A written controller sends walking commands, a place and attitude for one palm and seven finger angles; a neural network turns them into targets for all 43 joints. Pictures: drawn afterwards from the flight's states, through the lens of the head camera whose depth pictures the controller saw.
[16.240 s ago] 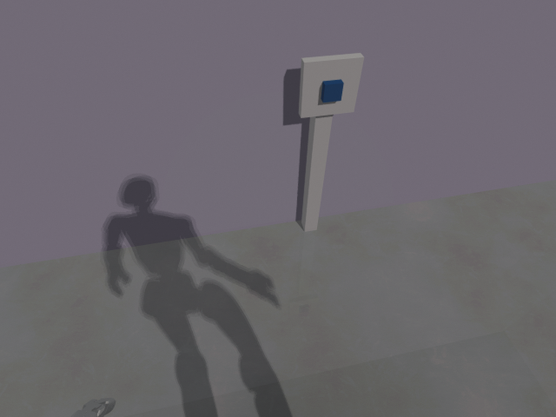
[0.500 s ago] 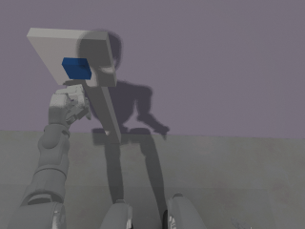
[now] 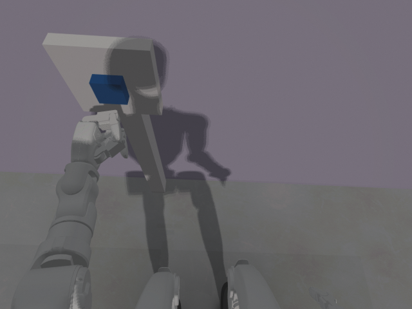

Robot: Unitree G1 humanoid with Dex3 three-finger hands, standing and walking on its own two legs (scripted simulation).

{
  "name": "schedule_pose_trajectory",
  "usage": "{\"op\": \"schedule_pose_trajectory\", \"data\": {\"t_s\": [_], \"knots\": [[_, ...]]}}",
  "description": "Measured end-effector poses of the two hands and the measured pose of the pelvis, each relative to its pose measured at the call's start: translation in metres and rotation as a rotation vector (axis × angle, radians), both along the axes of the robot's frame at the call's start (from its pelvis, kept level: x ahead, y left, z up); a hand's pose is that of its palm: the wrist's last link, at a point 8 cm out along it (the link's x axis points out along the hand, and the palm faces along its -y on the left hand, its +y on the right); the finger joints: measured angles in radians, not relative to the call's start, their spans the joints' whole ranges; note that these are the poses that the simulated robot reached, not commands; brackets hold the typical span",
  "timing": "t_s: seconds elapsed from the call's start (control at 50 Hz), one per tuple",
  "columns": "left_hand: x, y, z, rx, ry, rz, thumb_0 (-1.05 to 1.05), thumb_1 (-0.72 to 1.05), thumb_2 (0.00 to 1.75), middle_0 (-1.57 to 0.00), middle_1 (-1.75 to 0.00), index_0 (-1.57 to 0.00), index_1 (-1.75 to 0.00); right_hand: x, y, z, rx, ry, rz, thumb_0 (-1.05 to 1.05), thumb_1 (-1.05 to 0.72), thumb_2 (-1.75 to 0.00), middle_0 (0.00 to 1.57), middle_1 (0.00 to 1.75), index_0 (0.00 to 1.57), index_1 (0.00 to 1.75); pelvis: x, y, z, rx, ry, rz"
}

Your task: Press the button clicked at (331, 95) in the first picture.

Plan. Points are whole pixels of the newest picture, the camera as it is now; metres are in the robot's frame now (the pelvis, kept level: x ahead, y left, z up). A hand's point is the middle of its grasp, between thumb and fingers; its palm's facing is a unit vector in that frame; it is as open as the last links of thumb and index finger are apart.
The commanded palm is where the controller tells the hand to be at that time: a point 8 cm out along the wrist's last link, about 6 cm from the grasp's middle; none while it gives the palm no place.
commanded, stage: press the button with the knuckle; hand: left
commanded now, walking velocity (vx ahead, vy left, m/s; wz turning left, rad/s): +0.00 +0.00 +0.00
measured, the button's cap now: (110, 88) +0.52 +0.19 +0.06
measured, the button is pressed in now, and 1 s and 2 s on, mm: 0 8 0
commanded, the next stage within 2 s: hold the button down briefly in 0.98 s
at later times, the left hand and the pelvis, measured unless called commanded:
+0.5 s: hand (129, 123) +0.47 +0.15 +0.02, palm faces -0.06 -1.00 -0.04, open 3.2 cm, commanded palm +0.45 +0.21 +0.03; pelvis +0.00 +0.00 -0.01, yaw +0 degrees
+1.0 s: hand (129, 117) +0.48 +0.16 +0.02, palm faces -0.06 -1.00 -0.04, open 3.5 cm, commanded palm +0.49 +0.20 +0.03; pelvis -0.03 +0.00 -0.02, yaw +0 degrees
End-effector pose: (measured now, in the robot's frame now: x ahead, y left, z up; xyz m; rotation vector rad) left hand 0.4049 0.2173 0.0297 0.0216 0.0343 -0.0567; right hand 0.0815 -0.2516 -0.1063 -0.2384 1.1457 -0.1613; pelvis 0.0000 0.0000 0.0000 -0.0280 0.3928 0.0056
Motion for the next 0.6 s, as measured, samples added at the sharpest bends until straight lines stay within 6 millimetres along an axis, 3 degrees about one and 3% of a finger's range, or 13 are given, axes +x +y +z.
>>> {"op": "schedule_pose_trajectory", "data": {"t_s": [0.08,0.2,0.28,0.6], "knots": [[0.010,0.002,-0.005,-0.005,0.007,0.012,0.02,0.90,0.90,-1.30,-1.50,-1.30,-1.50,-0.004,-0.002,-0.001,-0.019,0.012,0.003,0.00,-0.90,-0.90,0.20,0.30,0.20,0.30,-0.002,-0.001,-0.002,-0.004,0.005,0.007],[0.028,-0.003,0.008,0.004,-0.055,-0.005,0.02,0.90,0.90,-1.30,-1.50,-1.30,-1.50,-0.012,-0.006,-0.004,-0.033,0.031,-0.013,0.00,-0.90,-0.90,0.20,0.30,0.20,0.30,-0.002,0.001,-0.006,-0.008,0.021,0.004],[0.036,-0.009,0.006,0.003,-0.010,-0.018,0.02,0.90,0.90,-1.30,-1.50,-1.30,-1.50,-0.018,-0.007,-0.004,-0.026,0.050,-0.029,0.00,-0.90,-0.90,0.20,0.30,0.20,0.30,-0.001,0.001,-0.005,-0.006,0.023,0.000],[0.050,-0.007,-0.003,0.017,-0.018,-0.011,0.02,0.90,0.90,-1.30,-1.50,-1.43,-1.50,-0.046,-0.010,-0.010,-0.040,0.127,-0.046,0.00,-0.90,-0.90,0.20,0.30,0.20,0.30,-0.007,-0.003,-0.011,-0.008,0.045,0.000]]}}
